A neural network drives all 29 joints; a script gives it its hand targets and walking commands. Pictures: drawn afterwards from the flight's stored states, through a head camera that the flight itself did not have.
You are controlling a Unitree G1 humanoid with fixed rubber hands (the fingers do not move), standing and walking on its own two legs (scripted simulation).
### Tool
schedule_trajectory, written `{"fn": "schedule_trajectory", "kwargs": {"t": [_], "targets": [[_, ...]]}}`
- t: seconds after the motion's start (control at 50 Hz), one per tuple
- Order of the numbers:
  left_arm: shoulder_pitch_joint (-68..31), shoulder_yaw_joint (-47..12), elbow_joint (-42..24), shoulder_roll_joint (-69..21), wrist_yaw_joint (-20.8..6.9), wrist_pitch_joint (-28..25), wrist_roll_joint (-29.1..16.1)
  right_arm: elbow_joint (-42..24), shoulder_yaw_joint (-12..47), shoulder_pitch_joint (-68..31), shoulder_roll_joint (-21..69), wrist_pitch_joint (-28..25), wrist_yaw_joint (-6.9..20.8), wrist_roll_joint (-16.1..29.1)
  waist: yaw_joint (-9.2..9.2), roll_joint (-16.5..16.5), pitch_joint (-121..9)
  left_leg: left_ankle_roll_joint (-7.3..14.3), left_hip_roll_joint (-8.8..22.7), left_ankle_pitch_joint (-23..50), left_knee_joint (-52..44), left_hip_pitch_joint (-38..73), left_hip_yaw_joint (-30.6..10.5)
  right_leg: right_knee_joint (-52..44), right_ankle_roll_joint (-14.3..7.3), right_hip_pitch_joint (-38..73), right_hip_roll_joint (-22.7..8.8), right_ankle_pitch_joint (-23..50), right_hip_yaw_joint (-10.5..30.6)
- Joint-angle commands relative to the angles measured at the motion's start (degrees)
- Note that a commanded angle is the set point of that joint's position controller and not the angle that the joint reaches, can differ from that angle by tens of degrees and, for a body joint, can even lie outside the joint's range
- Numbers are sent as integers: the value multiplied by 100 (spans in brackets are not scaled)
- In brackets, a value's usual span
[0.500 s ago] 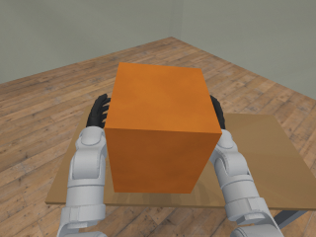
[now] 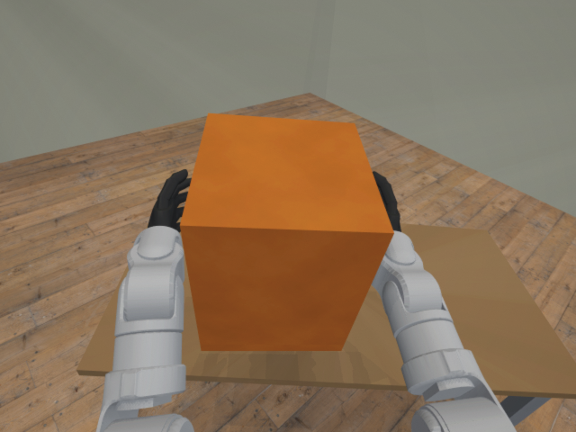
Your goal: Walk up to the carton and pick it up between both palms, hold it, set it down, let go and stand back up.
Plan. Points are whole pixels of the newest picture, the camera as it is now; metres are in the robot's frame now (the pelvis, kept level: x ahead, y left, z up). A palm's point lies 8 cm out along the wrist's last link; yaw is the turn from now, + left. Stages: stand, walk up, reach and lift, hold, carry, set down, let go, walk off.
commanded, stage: hold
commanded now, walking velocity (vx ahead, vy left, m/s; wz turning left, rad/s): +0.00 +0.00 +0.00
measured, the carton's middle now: (277, 237) +0.35 +0.02 +0.15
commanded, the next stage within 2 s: none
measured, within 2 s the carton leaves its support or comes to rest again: neither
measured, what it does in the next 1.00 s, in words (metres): stands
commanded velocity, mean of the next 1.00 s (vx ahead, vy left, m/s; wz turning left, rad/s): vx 0.00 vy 0.00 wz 0.00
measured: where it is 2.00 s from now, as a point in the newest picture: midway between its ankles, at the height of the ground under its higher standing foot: outside the picture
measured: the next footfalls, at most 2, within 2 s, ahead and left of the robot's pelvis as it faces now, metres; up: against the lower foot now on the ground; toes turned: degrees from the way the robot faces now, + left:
none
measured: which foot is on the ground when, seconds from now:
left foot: down 0.00-1.00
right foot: down 0.00-1.00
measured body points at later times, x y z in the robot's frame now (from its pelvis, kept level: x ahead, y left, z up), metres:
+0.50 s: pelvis +0.00 +0.01 +0.00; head -0.04 +0.04 +0.45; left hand +0.37 +0.16 +0.17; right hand +0.37 -0.14 +0.17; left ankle +0.06 +0.13 -0.75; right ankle +0.01 -0.11 -0.75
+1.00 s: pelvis +0.01 +0.00 +0.00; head -0.03 +0.04 +0.45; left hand +0.37 +0.16 +0.16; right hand +0.37 -0.13 +0.17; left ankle +0.06 +0.13 -0.75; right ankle +0.01 -0.11 -0.75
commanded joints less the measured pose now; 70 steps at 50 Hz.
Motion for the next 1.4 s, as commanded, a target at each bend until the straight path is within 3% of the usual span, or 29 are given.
{"fn": "schedule_trajectory", "kwargs": {"t": [0.0, 0.06, 0.1, 0.14, 0.22, 0.28, 0.34, 0.36, 0.56, 0.58, 0.62, 0.64, 0.68, 0.7, 0.76, 0.78, 0.84, 0.88, 0.94, 1.0, 1.08, 1.1, 1.12, 1.22, 1.26, 1.28, 1.3, 1.34, 1.38], "targets": [[-4197, -2850, -666, -2854, -701, -155, -732, -1809, 1999, -4850, 2594, -452, 823, 148, -22, 856, -1862, 70, -278, 109, -406, 927, 169, -538, 226, -775, 224, -196, -68], [-4262, -2865, -642, -3026, -631, -134, -825, -1830, 1988, -4984, 2607, -465, 884, 141, -49, 768, -2110, 47, -226, 83, -427, 1052, 182, -495, 208, -831, 248, -196, -80], [-4350, -2858, -597, -2989, -611, -121, -780, -1701, 1914, -5030, 2566, -479, 934, 68, -25, 907, -2228, 33, -247, 21, -425, 955, 193, -501, 200, -807, 227, -259, -57], [-4502, -2758, -436, -3044, -606, -141, -775, -1310, 1614, -5043, 2564, -477, 983, -44, -101, 866, -2200, 71, -196, -338, -533, 841, 185, -508, 180, -847, 210, -499, -63], [-4334, -2772, -494, -3014, -574, -150, -811, -1625, 1740, -5173, 2594, -554, 993, -47, -78, 867, -2784, 111, -257, -1, -385, 1029, 209, -480, 208, -567, 174, 0, -33], [-4290, -2603, -324, -2941, -596, -159, -714, -1415, 1795, -5085, 2551, -521, 988, -4, -45, 736, -2651, 117, -248, 152, -397, 1109, 199, -492, 204, -578, 220, 59, -24], [-4516, -2841, -858, -3022, -545, -254, -837, -1440, 1896, -4914, 2615, -531, 977, 126, -115, 955, -2966, 18, -246, 547, -284, 1274, 153, -385, 222, -527, 232, 429, -27], [-4544, -2897, -881, -3004, -529, -266, -887, -1543, 1973, -4938, 2640, -560, 982, 138, -96, 860, -3118, 53, -245, 461, -272, 1243, 155, -397, 217, -462, 228, 396, -20], [-3975, -2812, -802, -2882, -607, -76, -701, -1726, 2211, -4724, 2599, -387, 835, 320, -27, 834, -2358, 63, -353, 795, -211, 1100, 165, -418, 290, -358, 237, 709, 19], [-4063, -2722, -828, -2863, -639, -105, -690, -1717, 2199, -4759, 2669, -361, 820, 330, -8, 706, -2327, 92, -339, 719, -270, 1108, 174, -442, 300, -351, 234, 608, 18], [-3912, -2811, -930, -2916, -644, -94, -775, -2101, 2302, -4745, 2682, -397, 785, 423, -35, 639, -2628, 57, -332, 1104, -152, 1289, 147, -379, 300, -254, 262, 1045, 10], [-3862, -2730, -900, -2877, -644, -86, -737, -2150, 2400, -4817, 2703, -379, 781, 520, 64, 619, -2531, 78, -384, 1171, -170, 1187, 173, -406, 333, -190, 278, 1051, 38], [-3677, -2872, -962, -2851, -673, -53, -768, -2092, 2353, -4504, 2593, -342, 719, 433, -145, 701, -2457, 11, -400, 1330, -85, 1283, 135, -339, 327, -164, 251, 1525, 22], [-3634, -2967, -1209, -2925, -679, -32, -765, -2133, 2413, -4369, 2576, -328, 711, 551, -103, 871, -2608, -39, -379, 1599, -29, 1418, 123, -299, 320, -172, 275, 1603, 17], [-3609, -2970, -1407, -2754, -707, -72, -895, -2320, 2577, -4146, 2622, -238, 627, 598, -163, 687, -2607, -38, -430, 1532, 2, 1431, 159, -305, 419, -30, 218, 1959, 45], [-3702, -3110, -1635, -2736, -704, -122, -929, -2588, 2717, -4220, 2702, -280, 619, 676, -93, 703, -2875, -51, -448, 1802, 46, 1447, 124, -249, 410, 71, 267, 2070, 1], [-3648, -3134, -1546, -2812, -688, -56, -936, -2301, 2428, -4038, 2510, -163, 647, 569, -220, 958, -2254, -126, -387, 1377, -65, 1299, 63, -329, 316, -280, 247, 1387, 31], [-3649, -3074, -1444, -2681, -771, -20, -864, -2188, 2426, -3892, 2585, -115, 632, 488, -257, 762, -2013, -69, -404, 1022, -123, 1176, 98, -373, 342, -258, 185, 1228, 64], [-3557, -3108, -1299, -2804, -827, 56, -873, -2342, 2326, -4143, 2500, -138, 652, 437, -257, 773, -1924, -100, -351, 891, -222, 1103, 92, -394, 289, -364, 241, 962, -16], [-3764, -3131, -1471, -2809, -758, -27, -947, -2389, 2352, -4211, 2536, -188, 686, 493, -213, 889, -2245, -113, -352, 1195, -163, 1265, 90, -394, 270, -396, 255, 1058, -21], [-3751, -3460, -1919, -2918, -575, -160, -1157, -3020, 2705, -4359, 2597, -268, 681, 707, -134, 959, -3081, -169, -323, 1806, 93, 1632, -24, -277, 307, -357, 349, 1471, -14], [-3802, -3403, -1747, -2894, -568, -133, -1149, -2889, 2657, -4377, 2577, -267, 689, 604, -142, 947, -2880, -164, -318, 1519, 24, 1508, 8, -291, 283, -409, 309, 1296, -39], [-3576, -3042, -1329, -2730, -612, -71, -945, -2537, 2581, -4306, 2526, -187, 683, 510, -69, 682, -2540, -33, -346, 1204, -114, 1320, 75, -366, 314, -374, 295, 1223, -10], [-3716, -2683, -1061, -2516, -806, 27, -722, -1805, 2178, -3963, 2520, -52, 716, 255, -137, 586, -1928, 93, -342, 327, -388, 903, 152, -458, 303, -408, 169, 537, 46], [-3657, -2735, -1212, -2759, -793, -3, -734, -2139, 2372, -4381, 2673, -198, 772, 350, -16, 515, -2419, 124, -337, 715, -323, 1092, 168, -378, 288, -255, 231, 835, -37], [-3847, -2792, -1349, -2755, -804, -61, -866, -2287, 2438, -4350, 2786, -226, 722, 435, -84, 490, -2661, 128, -362, 794, -257, 1113, 177, -350, 360, -130, 180, 1124, 46], [-3788, -2790, -1296, -2697, -765, -33, -812, -2458, 2536, -4602, 2676, -280, 724, 497, 45, 674, -2793, 108, -378, 978, -215, 1129, 155, -288, 347, -62, 205, 1280, -15], [-3687, -2875, -1189, -2700, -802, -51, -864, -2592, 2602, -4547, 2789, -271, 626, 478, -106, 524, -2652, 118, -412, 1150, -122, 1174, 128, -280, 408, -3, 193, 1744, 44], [-3811, -2876, -1369, -2667, -784, -70, -863, -2476, 2521, -4398, 2777, -241, 606, 517, -102, 700, -2706, 102, -381, 1058, -138, 1235, 134, -335, 375, -81, 180, 1449, 58]]}}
